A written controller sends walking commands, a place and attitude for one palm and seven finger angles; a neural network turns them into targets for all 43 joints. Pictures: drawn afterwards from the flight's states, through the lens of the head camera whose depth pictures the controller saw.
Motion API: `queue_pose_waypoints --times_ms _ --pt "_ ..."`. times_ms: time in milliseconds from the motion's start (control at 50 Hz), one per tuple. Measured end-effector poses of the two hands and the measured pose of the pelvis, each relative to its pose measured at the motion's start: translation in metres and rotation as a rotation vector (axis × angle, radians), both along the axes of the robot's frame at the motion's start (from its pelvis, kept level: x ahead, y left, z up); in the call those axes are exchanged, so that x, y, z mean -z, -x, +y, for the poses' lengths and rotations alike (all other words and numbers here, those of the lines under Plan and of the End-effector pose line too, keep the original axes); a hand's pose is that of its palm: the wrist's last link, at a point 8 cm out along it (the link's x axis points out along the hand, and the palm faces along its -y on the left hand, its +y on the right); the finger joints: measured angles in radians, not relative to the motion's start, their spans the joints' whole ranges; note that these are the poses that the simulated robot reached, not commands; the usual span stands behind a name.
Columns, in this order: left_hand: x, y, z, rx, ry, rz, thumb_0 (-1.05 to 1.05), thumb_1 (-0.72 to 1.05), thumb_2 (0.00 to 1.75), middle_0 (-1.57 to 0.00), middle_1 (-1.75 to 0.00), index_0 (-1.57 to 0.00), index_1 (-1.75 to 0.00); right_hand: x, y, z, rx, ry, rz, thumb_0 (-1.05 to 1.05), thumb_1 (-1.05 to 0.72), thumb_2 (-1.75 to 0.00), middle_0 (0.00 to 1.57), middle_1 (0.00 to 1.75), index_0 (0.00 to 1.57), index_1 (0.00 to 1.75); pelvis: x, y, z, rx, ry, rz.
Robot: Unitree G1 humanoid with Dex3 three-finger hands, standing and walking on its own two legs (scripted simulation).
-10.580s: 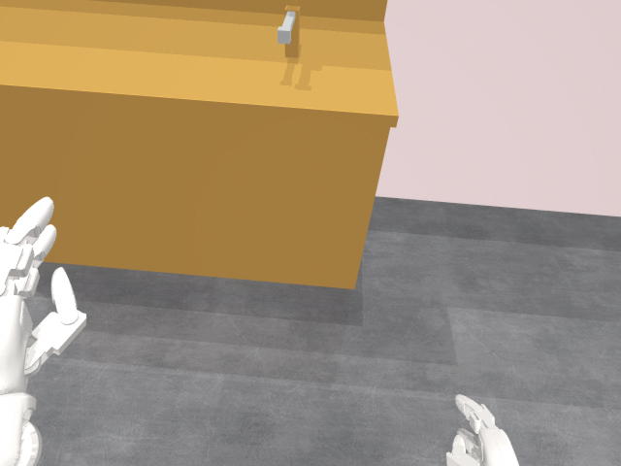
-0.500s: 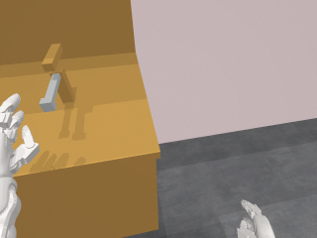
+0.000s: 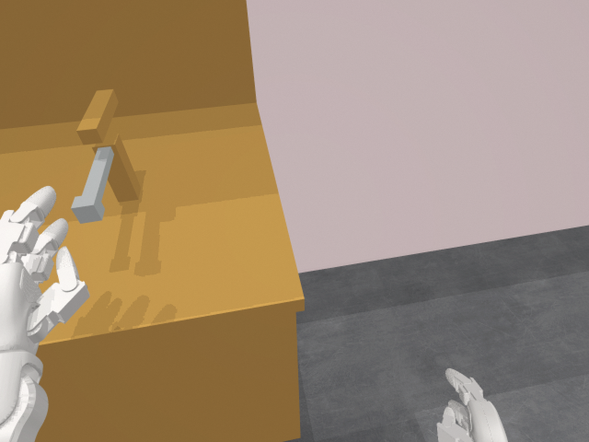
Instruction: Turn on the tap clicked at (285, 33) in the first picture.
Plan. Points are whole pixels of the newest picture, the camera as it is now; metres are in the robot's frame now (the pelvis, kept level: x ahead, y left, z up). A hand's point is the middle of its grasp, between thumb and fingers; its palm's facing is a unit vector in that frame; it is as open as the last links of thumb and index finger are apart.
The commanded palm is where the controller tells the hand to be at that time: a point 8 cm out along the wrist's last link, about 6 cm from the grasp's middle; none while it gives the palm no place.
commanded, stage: turn the palm inward beside the body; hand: left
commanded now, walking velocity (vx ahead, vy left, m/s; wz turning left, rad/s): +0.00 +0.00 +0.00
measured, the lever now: (88, 208) +0.33 +0.34 +0.16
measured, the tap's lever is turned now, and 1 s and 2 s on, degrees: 2 2 2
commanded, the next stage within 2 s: reach beside the lever's end, fingers flat in 1.22 s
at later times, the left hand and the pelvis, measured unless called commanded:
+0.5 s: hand (60, 304) +0.17 +0.25 +0.20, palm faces +0.48 -0.87 -0.13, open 7.4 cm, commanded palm +0.11 +0.28 +0.21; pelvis -0.02 +0.01 +0.01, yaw +0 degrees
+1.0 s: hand (72, 308) +0.17 +0.23 +0.21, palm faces +0.47 -0.88 -0.09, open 7.4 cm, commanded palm +0.10 +0.27 +0.21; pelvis -0.02 +0.00 +0.01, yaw +1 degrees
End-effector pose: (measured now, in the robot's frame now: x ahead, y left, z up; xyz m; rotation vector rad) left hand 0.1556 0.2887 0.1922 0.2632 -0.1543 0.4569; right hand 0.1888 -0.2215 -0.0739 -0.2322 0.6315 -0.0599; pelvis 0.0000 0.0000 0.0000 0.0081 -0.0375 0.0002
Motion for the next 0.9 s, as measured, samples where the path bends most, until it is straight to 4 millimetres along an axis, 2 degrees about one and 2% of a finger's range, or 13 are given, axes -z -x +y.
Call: queue_pose_waypoints --times_ms 200,340,660,900 --pt "-0.007 0.007 0.001 -0.003 0.035 -0.004 0.01 0.89 0.9 -0.2 -0.3 -0.21 -0.3 -0.009 -0.001 0.028 -0.035 -0.028 -0.037 0.01 -0.9 -0.9 0.2 0.3 0.2 0.3 -0.003 0.01 0.01 0.001 0.006 -0.03" --pt "-0.01 0.017 0.0 -0.014 0.07 0.012 0.01 0.89 0.9 -0.2 -0.3 -0.21 -0.3 -0.012 0.002 0.038 -0.051 -0.04 -0.04 0.01 -0.9 -0.9 0.2 0.3 0.2 0.3 -0.006 0.018 0.011 0.0 0.008 -0.052" --pt "-0.015 0.035 -0.011 -0.023 0.116 0.008 0.01 0.89 0.9 -0.2 -0.3 -0.2 -0.3 -0.019 0.002 0.028 -0.054 -0.031 -0.067 0.01 -0.9 -0.9 0.2 0.3 0.2 0.3 -0.008 0.024 0.006 -0.007 0.011 -0.081" --pt "-0.014 0.036 -0.018 -0.037 0.155 0.026 0.01 0.9 0.9 -0.2 -0.3 -0.2 -0.3 -0.022 -0.004 0.024 -0.057 -0.045 -0.089 0.01 -0.9 -0.9 0.2 0.3 0.2 0.3 -0.008 0.024 -0.001 -0.01 0.012 -0.089"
